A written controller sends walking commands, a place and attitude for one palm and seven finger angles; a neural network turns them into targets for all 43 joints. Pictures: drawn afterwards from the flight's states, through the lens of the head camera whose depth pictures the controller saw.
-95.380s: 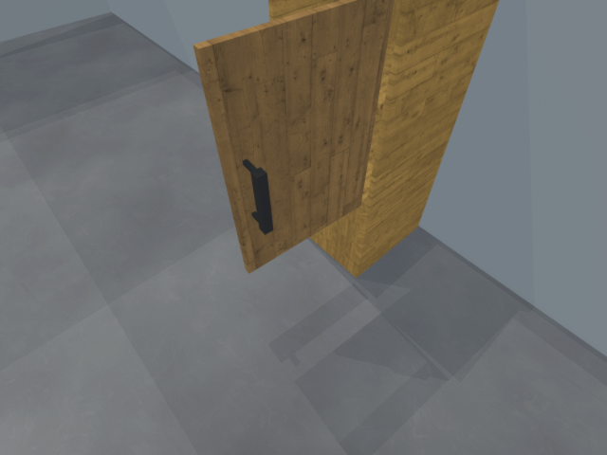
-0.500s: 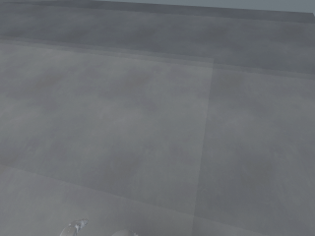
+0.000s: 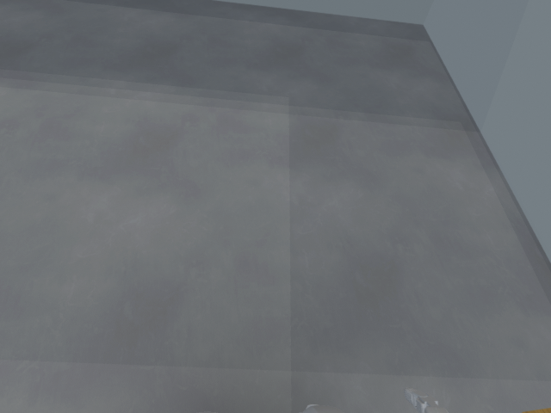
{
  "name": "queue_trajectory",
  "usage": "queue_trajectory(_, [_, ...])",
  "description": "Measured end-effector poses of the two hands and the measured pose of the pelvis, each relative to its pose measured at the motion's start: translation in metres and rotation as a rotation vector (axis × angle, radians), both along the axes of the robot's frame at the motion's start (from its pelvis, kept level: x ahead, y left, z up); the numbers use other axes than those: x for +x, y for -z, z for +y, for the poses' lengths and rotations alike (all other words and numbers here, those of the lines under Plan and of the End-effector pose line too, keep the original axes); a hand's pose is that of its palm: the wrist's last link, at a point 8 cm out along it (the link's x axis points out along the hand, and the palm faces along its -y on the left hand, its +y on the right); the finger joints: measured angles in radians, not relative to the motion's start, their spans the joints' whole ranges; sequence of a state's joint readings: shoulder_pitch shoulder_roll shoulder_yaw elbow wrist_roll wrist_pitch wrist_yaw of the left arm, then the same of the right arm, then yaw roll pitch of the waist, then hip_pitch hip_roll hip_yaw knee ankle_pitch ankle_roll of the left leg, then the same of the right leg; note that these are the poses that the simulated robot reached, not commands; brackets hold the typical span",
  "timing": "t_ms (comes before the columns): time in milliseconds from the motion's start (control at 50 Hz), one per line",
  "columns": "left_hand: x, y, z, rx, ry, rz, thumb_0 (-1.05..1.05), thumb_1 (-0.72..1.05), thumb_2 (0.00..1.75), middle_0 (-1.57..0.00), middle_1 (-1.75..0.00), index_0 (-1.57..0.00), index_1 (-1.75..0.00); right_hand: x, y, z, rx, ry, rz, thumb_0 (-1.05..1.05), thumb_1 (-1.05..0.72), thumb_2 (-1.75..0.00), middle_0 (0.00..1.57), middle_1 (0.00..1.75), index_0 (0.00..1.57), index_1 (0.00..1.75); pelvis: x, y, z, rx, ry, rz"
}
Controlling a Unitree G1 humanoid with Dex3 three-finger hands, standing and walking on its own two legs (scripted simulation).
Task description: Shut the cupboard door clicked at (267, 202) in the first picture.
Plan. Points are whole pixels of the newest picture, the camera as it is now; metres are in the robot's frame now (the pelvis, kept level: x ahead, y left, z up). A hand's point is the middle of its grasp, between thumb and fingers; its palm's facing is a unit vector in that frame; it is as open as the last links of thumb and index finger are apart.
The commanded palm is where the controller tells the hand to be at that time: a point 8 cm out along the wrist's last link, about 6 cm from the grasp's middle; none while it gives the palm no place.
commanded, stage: turn to face it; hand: left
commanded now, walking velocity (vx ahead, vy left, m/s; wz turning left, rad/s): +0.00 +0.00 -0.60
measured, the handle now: out of the picture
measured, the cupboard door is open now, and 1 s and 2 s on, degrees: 5 5 5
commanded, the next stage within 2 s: none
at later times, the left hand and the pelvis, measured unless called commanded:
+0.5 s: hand (200, 393) +0.16 +0.13 -0.15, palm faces -0.28 -0.92 -0.27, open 7.4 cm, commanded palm none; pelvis +0.00 -0.04 +0.00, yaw -18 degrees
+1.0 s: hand (206, 351) +0.23 +0.13 -0.16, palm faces -0.52 -0.83 -0.21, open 7.4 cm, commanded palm none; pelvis +0.04 -0.01 +0.01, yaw -36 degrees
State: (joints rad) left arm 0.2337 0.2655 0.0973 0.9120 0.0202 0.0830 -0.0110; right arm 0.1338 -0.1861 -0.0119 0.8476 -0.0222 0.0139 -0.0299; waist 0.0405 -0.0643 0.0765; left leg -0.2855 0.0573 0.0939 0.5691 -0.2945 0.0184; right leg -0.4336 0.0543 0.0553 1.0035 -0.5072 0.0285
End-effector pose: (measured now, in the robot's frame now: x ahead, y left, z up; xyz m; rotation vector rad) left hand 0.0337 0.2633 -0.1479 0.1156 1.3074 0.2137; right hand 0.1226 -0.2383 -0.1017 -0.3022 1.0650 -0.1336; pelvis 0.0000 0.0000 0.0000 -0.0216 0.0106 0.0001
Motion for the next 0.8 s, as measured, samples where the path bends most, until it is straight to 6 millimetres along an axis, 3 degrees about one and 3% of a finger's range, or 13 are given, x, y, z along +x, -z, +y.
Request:
queue_trajectory(100, [0.027,-0.012,0.008,0.008,0.076,-0.010,0.00,0.91,0.90,-0.20,-0.30,-0.20,-0.30,-0.031,-0.002,-0.004,0.002,0.079,0.041,0.01,-0.90,-0.90,0.20,0.30,0.21,0.30,0.000,-0.007,0.003,-0.019,0.066,-0.006])
queue_trajectory(180, [0.057,-0.019,0.000,0.022,0.151,-0.033,0.00,0.91,0.90,-0.20,-0.30,-0.19,-0.30,-0.063,0.005,-0.015,0.019,0.164,0.084,0.01,-0.90,-0.90,0.20,0.30,0.21,0.30,0.001,-0.008,-0.001,-0.019,0.119,-0.006])
queue_trajectory(320, [0.117,-0.025,-0.045,0.061,0.314,-0.134,0.00,0.91,0.90,-0.20,-0.30,-0.19,-0.30,-0.126,0.039,-0.052,0.067,0.326,0.165,0.01,-0.90,-0.90,0.20,0.30,0.21,0.30,0.003,0.009,-0.027,0.015,0.211,-0.007])
queue_trajectory(400, [0.131,-0.032,-0.072,0.074,0.374,-0.168,0.00,0.91,0.90,-0.20,-0.30,-0.20,-0.30,-0.147,0.047,-0.069,0.071,0.398,0.214,0.01,-0.91,-0.90,0.20,0.30,0.20,0.30,0.002,0.009,-0.035,0.013,0.250,-0.007])
queue_trajectory(600, [0.136,-0.029,-0.099,0.024,0.461,-0.104,0.00,0.90,0.90,-0.20,-0.30,-0.20,-0.30,-0.134,0.019,-0.074,0.066,0.475,0.122,0.01,-0.91,-0.90,0.20,0.30,0.20,0.30,0.010,-0.006,-0.040,0.032,0.361,0.007])
queue_trajectory(740, [0.152,-0.006,-0.084,-0.014,0.499,-0.056,0.00,0.90,0.90,-0.21,-0.30,-0.20,-0.30,-0.111,0.009,-0.057,0.022,0.520,0.038,0.01,-0.91,-0.90,0.20,0.30,0.20,0.30,0.028,0.001,-0.020,0.011,0.449,0.014])
queue_trajectory(800, [0.166,0.003,-0.076,-0.018,0.522,-0.038,0.00,0.90,0.90,-0.20,-0.30,-0.20,-0.30,-0.112,0.007,-0.045,0.000,0.531,0.023,0.01,-0.91,-0.90,0.20,0.30,0.20,0.30,0.033,0.005,-0.011,0.007,0.492,0.008])
